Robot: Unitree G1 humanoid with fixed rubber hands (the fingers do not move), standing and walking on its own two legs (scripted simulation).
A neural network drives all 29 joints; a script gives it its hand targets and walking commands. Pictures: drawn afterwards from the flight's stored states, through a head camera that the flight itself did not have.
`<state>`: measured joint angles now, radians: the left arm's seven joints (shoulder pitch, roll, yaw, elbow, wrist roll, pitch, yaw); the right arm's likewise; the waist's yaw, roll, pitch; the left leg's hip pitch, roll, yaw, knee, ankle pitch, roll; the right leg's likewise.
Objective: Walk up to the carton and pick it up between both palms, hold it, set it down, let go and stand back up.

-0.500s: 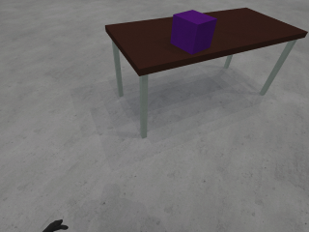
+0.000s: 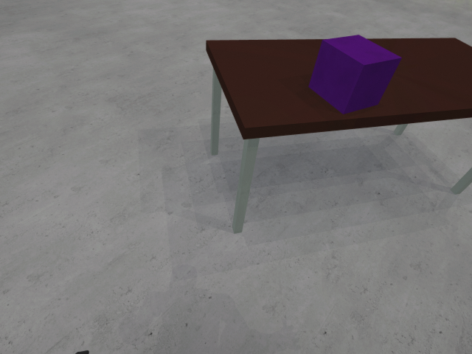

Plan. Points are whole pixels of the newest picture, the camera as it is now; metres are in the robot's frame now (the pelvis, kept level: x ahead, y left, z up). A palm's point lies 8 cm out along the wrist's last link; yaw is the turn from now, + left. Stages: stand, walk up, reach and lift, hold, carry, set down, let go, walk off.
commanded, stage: walk up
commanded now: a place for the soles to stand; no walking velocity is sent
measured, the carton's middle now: (351, 73) +1.03 -0.37 +0.03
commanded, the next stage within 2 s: none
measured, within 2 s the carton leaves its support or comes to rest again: neither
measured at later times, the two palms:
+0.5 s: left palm (140, 329) +0.20 +0.18 -0.11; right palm (469, 307) +0.27 -0.45 -0.07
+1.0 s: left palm (216, 287) +0.29 +0.05 -0.12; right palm out of the picture +0.41 -0.59 -0.08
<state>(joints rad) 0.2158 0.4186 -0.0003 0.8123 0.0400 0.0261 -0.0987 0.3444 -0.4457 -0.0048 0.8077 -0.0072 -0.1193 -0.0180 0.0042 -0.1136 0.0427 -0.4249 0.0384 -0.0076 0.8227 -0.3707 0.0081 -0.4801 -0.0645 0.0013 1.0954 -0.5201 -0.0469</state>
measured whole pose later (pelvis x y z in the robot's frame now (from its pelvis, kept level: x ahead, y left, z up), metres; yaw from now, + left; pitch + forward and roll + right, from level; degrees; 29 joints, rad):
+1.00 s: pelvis +0.28 -0.27 -0.01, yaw +9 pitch +0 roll +1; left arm 0.23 0.42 0.00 0.81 0.03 0.02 -0.08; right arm 0.32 -0.47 0.00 0.87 0.00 -0.11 -0.06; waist 0.08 -0.05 0.08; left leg -0.56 -0.01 0.03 0.85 -0.29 0.05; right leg -0.36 -0.06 -0.16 0.95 -0.57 -0.05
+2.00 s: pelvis +0.51 -0.51 -0.03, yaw +13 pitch -4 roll +1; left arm 0.15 0.41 0.00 0.81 0.01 0.01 -0.05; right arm 0.36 -0.45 0.00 0.89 -0.01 -0.05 -0.09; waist -0.01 -0.04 0.10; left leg -0.60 0.02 -0.05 1.27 -0.54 0.02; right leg -0.50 -0.07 -0.12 1.06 -0.50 -0.04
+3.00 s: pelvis +0.51 -0.48 -0.01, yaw +21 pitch -1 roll +0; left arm 0.15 0.41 0.00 0.83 0.00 -0.01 -0.03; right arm 0.17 -0.41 0.00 0.89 -0.01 -0.03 -0.03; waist 0.01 -0.01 0.10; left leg -0.54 -0.03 -0.02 0.89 -0.33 0.02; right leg -0.46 -0.09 -0.11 0.93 -0.46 -0.02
